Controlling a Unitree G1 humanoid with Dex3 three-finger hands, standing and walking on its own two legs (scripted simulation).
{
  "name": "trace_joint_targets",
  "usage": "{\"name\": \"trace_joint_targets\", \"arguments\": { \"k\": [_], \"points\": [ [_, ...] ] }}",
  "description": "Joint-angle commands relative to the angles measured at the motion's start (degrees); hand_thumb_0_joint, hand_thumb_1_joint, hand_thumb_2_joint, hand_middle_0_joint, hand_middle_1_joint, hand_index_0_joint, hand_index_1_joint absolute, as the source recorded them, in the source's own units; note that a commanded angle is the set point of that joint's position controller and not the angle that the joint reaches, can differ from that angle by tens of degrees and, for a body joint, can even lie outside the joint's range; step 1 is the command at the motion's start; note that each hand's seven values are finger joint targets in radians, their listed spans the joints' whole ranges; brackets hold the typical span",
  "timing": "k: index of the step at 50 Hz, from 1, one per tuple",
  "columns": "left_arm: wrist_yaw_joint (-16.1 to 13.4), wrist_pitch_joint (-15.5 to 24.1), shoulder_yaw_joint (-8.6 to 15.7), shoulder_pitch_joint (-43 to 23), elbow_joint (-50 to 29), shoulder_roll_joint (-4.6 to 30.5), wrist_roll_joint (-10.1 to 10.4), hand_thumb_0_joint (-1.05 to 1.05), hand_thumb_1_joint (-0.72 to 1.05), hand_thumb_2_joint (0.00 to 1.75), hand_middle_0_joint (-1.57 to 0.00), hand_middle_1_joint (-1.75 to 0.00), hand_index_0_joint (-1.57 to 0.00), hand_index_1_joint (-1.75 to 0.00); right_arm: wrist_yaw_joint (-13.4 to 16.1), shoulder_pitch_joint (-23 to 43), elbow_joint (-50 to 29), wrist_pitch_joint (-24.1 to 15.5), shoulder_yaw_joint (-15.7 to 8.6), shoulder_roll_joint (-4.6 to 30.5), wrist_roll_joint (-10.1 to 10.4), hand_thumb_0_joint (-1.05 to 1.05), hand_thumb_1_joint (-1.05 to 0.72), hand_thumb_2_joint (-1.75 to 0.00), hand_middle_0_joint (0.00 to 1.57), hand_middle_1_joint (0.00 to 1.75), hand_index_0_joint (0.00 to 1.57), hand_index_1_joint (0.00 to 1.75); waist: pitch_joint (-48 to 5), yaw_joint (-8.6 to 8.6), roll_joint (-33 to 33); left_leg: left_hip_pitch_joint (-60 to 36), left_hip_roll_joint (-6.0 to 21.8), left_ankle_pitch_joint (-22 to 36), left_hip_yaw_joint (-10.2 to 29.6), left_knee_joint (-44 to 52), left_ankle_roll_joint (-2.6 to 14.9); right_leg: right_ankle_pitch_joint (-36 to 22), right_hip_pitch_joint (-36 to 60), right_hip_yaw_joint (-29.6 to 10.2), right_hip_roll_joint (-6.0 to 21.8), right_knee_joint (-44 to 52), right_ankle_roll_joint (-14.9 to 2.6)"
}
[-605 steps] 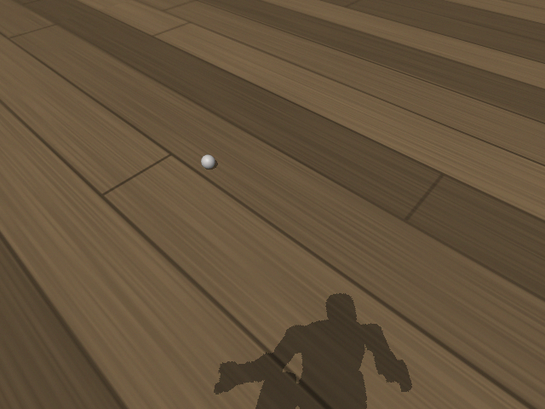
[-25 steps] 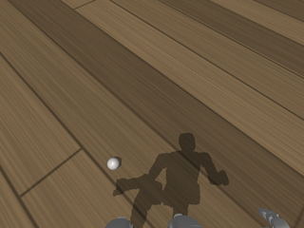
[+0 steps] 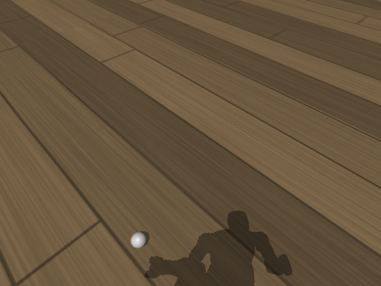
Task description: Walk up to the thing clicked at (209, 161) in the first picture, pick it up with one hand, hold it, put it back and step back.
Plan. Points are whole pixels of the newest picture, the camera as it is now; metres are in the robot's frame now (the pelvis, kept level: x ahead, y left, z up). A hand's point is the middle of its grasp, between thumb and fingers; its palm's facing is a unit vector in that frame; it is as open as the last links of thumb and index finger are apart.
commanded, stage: walk up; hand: left
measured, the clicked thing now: (138, 239) +0.49 +0.25 -0.73
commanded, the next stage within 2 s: stand in 1.92 s
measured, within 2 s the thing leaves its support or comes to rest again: neither
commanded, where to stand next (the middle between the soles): +0.12 +0.01 m, yaw +2 degrees
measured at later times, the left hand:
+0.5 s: hand out of the picture +0.04 +0.31 -0.11, palm faces +0.05 -0.82 -0.58, open 7.4 cm
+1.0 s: hand out of the picture +0.10 +0.22 -0.19, palm faces -0.01 -0.94 -0.35, open 7.4 cm
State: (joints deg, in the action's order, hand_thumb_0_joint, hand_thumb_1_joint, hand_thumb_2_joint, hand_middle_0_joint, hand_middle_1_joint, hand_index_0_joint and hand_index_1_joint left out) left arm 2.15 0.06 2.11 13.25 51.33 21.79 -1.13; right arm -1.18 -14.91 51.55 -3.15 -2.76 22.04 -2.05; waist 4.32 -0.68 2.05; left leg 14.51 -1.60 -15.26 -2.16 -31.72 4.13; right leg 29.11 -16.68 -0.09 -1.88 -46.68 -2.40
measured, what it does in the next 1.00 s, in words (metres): steps on the spot: right foot, then left foot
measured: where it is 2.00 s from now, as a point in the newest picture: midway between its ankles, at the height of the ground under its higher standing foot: outside the picture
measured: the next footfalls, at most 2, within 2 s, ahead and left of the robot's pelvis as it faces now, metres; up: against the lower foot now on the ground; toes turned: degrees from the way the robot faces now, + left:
right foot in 0.22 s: +0.13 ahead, -0.16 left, +0.00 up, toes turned -2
left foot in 0.56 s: -0.01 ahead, +0.17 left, +0.00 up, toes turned +5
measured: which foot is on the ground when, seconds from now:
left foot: down 0.00-0.22, up 0.24-0.54, down 0.56-0.94, up 0.96-1.00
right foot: up 0.00-0.20, down 0.22-0.58, up 0.60-0.90, down 0.92-1.00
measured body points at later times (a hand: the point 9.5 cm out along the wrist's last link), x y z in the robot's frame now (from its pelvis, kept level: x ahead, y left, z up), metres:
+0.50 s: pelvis -0.01 +0.00 -0.01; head +0.03 -0.06 +0.43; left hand +0.03 +0.35 -0.07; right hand +0.09 -0.32 -0.16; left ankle -0.05 +0.18 -0.68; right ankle +0.09 -0.15 -0.73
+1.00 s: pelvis +0.03 -0.04 -0.03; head +0.12 -0.03 +0.41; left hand +0.10 +0.27 -0.16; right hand +0.11 -0.39 -0.14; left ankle -0.04 +0.14 -0.70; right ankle +0.16 -0.16 -0.73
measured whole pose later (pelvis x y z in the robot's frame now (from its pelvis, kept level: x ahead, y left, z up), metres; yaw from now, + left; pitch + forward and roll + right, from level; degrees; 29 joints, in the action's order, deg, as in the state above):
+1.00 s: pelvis +0.03 -0.04 -0.03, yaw +3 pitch -3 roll -1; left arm 0.7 0.7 2.5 8.6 51.9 20.7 0.5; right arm 2.7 -11.5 49.4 2.0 -4.7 28.0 -0.2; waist 14.8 -0.9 -1.1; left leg 19.2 4.5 -33.6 5.9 -61.0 1.5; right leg 11.0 -28.9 -0.9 -0.2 -42.9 1.2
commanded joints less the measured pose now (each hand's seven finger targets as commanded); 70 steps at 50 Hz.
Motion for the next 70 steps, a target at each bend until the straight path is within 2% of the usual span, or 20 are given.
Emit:
{"name": "trace_joint_targets", "arguments": {
  "k": [1, 10, 12, 14, 20, 24, 27, 28, 29, 31, 40, 45, 47, 48, 49, 58, 65, 67, 68, 70],
  "points": [
    [-0.2, 2.9, 4.3, -0.6, -3.4, 14.5, -0.6, 0.0, 0.9, 0.9, -0.2, -0.3, -0.2, -0.3, 0.1, -2.8, -4.7, -1.4, -4.5, 15.8, 0.3, 0.0, -0.9, -0.9, 0.2, 0.3, 0.2, 0.3, 2.2, -1.3, -6.7, -5.2, 17.8, -26.9, 28.5, 21.9, 9.38, -1.1, -15.7, -4.1, 3.7, -4.8, 0.34],
    [-7.9, 4.4, 5.7, 12.8, 2.3, 16.0, 1.6, 0.0, 0.9, 0.9, -0.2, -0.3, -0.2, -0.3, -2.7, 5.5, -12.2, 6.4, -3.7, 10.0, -1.0, 0.0, -0.9, -0.9, 0.2, 0.3, 0.2, 0.3, -4.3, 2.94, -7.7, 7.6, 3.3, 12.5, 3.7, -9.3, 2.14, -28.7, 10.7, 3.2, 3.6, 23.1, 3.87],
    [-8.2, 4.3, 6.8, 9.0, -0.8, 22.1, -0.1, 0.0, 0.9, 0.9, -0.2, -0.3, -0.2, -0.3, -1.9, -0.8, -12.0, 7.4, -3.2, 7.1, 0.1, 0.0, -0.9, -0.9, 0.2, 0.3, 0.2, 0.3, -4.4, 1.06, 5.7, 15.8, -2.5, -17.5, 10.7, -26.1, -2.53, -34.3, 6.4, -22.8, 25.7, 28.7, -4.53],
    [-8.3, 3.8, 6.9, 1.6, -3.7, 23.0, -0.3, 0.0, 0.9, 0.9, -0.2, -0.3, -0.2, -0.3, -1.3, -1.8, -10.5, 9.6, -5.9, 13.1, -0.2, 0.0, -0.9, -0.9, 0.2, 0.3, 0.2, 0.3, -0.3, -0.03, 4.7, 12.4, 1.8, -15.9, 14.8, -40.5, -2.83, -18.9, -6.2, -27.8, 30.0, 31.3, -12.97],
    [-7.8, 4.1, 7.1, 5.0, -2.9, 19.4, -0.8, 0.0, 0.9, 0.9, -0.2, -0.3, -0.2, -0.3, -2.0, -4.7, -9.1, 8.9, -6.8, 14.1, -0.4, 0.0, -0.9, -0.9, 0.2, 0.3, 0.2, 0.3, -7.7, 1.49, 7.5, 17.7, -0.7, -7.3, 14.6, -44.7, -5.1, -5.5, 3.9, -12.0, 18.4, 24.9, -6.59],
    [-3.9, 3.2, 7.1, -4.3, -7.5, 17.9, -3.7, 0.0, 0.9, 0.9, -0.2, -0.3, -0.2, -0.3, -2.4, -8.7, -5.0, 5.2, -5.7, 13.8, 2.6, 0.0, -0.9, -0.9, 0.2, 0.3, 0.2, 0.3, -9.6, 0.37, 25.7, 8.6, 0.8, -19.9, 1.2, -15.7, -4.94, 15.2, 2.9, -6.9, 13.7, 26.0, -8.1],
    [-2.6, 0.3, 6.9, -1.5, -6.8, 16.6, -3.0, 0.0, 0.9, 0.9, -0.2, -0.3, -0.2, -0.3, -0.4, -17.5, 0.4, 2.3, -6.2, 13.4, 1.6, 0.0, -0.9, -0.9, 0.2, 0.3, 0.2, 0.3, -6.9, -3.04, 8.4, -10.1, -1.7, -5.8, -4.1, 9.0, -4.94, 12.4, -8.0, -0.2, 8.7, 5.7, -5.84],
    [-2.8, -0.6, 5.3, 0.6, -7.0, 11.3, -2.3, 0.0, 0.9, 0.9, -0.2, -0.3, -0.2, -0.3, 0.5, -18.1, 1.4, 1.7, -7.0, 15.9, 0.0, 0.0, -0.9, -0.9, 0.2, 0.3, 0.2, 0.3, -2.1, -4.18, -7.3, -18.3, 1.3, -8.8, 5.7, 10.9, -3.64, 10.7, -24.4, 4.1, 4.4, -10.4, -2.74],
    [-3.2, -0.3, 3.7, 0.5, -8.3, 7.4, -1.4, 0.0, 0.9, 0.9, -0.2, -0.3, -0.2, -0.3, 1.3, -13.7, -1.7, 1.1, -7.1, 20.9, -1.2, 0.0, -0.9, -0.9, 0.2, 0.3, 0.2, 0.3, 2.6, -2.77, -17.8, -12.3, 16.5, -26.9, 34.8, 16.2, -0.63, 8.8, -38.1, -0.8, -0.6, -22.4, 0.07],
    [-2.6, 0.3, 5.0, -5.9, -8.3, 15.5, -0.8, 0.0, 0.9, 0.9, -0.2, -0.3, -0.2, -0.3, 1.6, -2.2, -4.4, 0.3, -6.8, 25.4, 0.7, 0.0, -0.9, -0.9, 0.2, 0.3, 0.2, 0.3, 13.3, -1.27, -10.4, 8.1, 28.3, -45.1, 45.4, 25.5, 11.53, -3.6, -32.1, -9.8, 7.5, -16.6, 0.55],
    [0.7, -2.5, 6.0, -3.6, -6.9, 13.0, 0.8, 0.0, 0.9, 0.9, -0.2, -0.3, -0.2, -0.3, 5.2, -2.3, -4.2, -2.1, -5.1, 16.9, 0.5, 0.0, -0.9, -0.9, 0.2, 0.3, 0.2, 0.3, 6.3, 0.81, -14.9, 3.3, 14.6, 33.7, 6.4, 5.2, 5.87, -12.2, -15.0, -4.9, 4.2, -10.8, 3.09],
    [-2.0, 0.8, 4.3, 3.8, 0.1, 11.6, 2.7, 0.0, 0.9, 0.9, -0.2, -0.3, -0.2, -0.3, 3.6, 3.5, -5.5, 3.3, -3.3, 13.2, 1.5, 0.0, -0.9, -0.9, 0.2, 0.3, 0.2, 0.3, -4.7, 4.05, -16.7, 3.6, 6.4, 15.6, -1.3, -17.0, 2.59, -26.9, 8.1, 4.8, 0.2, 15.9, 3.88],
    [-3.6, 2.4, 6.5, 7.7, 0.9, 19.7, 1.3, 0.0, 0.9, 0.9, -0.2, -0.3, -0.2, -0.3, 3.1, -7.0, -5.1, 4.8, -1.6, 7.5, 2.6, 0.0, -0.9, -0.9, 0.2, 0.3, 0.2, 0.3, -12.5, 2.89, 4.9, 14.0, 0.7, -18.4, 0.8, -35.4, -0.28, -52.9, 19.7, -14.9, 12.4, 15.1, 1.74],
    [-4.1, 2.7, 6.2, 6.5, -1.3, 21.5, 1.0, 0.0, 0.9, 0.9, -0.2, -0.3, -0.2, -0.3, 3.4, -9.1, -5.2, 5.5, -1.7, 7.9, 2.3, 0.0, -0.9, -0.9, 0.2, 0.3, 0.2, 0.3, -15.0, 1.63, 4.8, 15.1, 0.8, -21.7, 8.1, -40.5, -1.26, -54.0, 17.1, -31.7, 24.1, 18.7, -6.04],
    [-4.5, 2.7, 6.3, 3.2, -2.4, 23.3, 1.1, 0.0, 0.9, 0.9, -0.2, -0.3, -0.2, -0.3, 4.1, -6.4, -4.9, 6.4, -3.2, 11.4, 2.3, 0.0, -0.9, -0.9, 0.2, 0.3, 0.2, 0.3, -16.3, 2.09, 5.3, 11.8, 2.1, -22.6, 10.5, -44.3, -1.31, -45.9, 11.3, -36.9, 26.8, 20.3, -11.67],
    [-9.4, 3.0, 6.7, 3.1, -2.9, 19.7, 0.4, 0.0, 0.9, 0.9, -0.2, -0.3, -0.2, -0.3, 0.0, 1.0, -10.2, 9.5, -6.2, 15.5, -1.9, 0.0, -0.9, -0.9, 0.2, 0.3, 0.2, 0.3, -9.1, 1.95, 4.8, 19.9, 5.7, -12.1, 12.0, -45.4, -4.34, -19.7, 2.1, -23.3, 19.4, 17.0, -10.17],
    [-6.6, 0.6, 6.2, -11.1, -7.5, 19.3, -1.7, 0.0, 0.9, 0.9, -0.2, -0.3, -0.2, -0.3, -1.6, -10.4, -2.0, 8.3, -6.5, 13.8, 1.9, 0.0, -0.9, -0.9, 0.2, 0.3, 0.2, 0.3, -6.7, -3.19, 19.0, -4.4, 1.4, -15.1, -2.1, -12.8, -2.47, 11.4, -21.4, -12.8, 11.6, 19.1, -3.48],
    [-6.4, -1.0, 3.9, -9.6, -8.2, 11.7, -1.0, 0.0, 0.9, 0.9, -0.2, -0.3, -0.2, -0.3, -0.3, -11.4, -0.2, 6.5, -6.6, 16.7, 0.6, 0.0, -0.9, -0.9, 0.2, 0.3, 0.2, 0.3, -2.9, -4.58, -4.5, -0.7, 7.0, -23.6, 13.0, 2.7, -1.09, 14.1, -30.3, -8.2, 0.2, -8.6, -2.49],
    [-6.5, -0.8, 4.0, -9.1, -8.0, 10.4, -0.8, 0.0, 0.9, 0.9, -0.2, -0.3, -0.2, -0.3, 0.6, -4.1, -4.2, 5.7, -7.4, 23.1, 0.0, 0.0, -0.9, -0.9, 0.2, 0.3, 0.2, 0.3, 1.4, -3.05, -11.9, 9.5, 22.5, -35.3, 39.6, 15.0, 3.82, 4.0, -33.7, -8.5, -5.1, -21.9, 0.71],
    [-5.8, -0.2, 6.1, -14.1, -6.1, 17.3, -1.2, 0.0, 0.9, 0.9, -0.2, -0.3, -0.2, -0.3, 2.0, 9.1, -6.0, 3.5, -6.8, 25.6, -0.1, 0.0, -0.9, -0.9, 0.2, 0.3, 0.2, 0.3, 8.4, -0.49, -2.5, 23.6, 29.9, -29.1, 46.7, 18.6, 12.67, -0.9, -24.9, -15.3, 0.0, -28.8, 1.81]
  ]
}}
